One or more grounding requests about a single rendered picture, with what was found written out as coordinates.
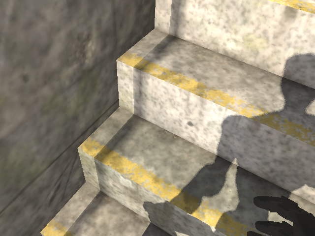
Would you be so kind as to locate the right robot hand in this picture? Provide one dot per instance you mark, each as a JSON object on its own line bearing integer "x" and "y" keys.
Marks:
{"x": 303, "y": 223}

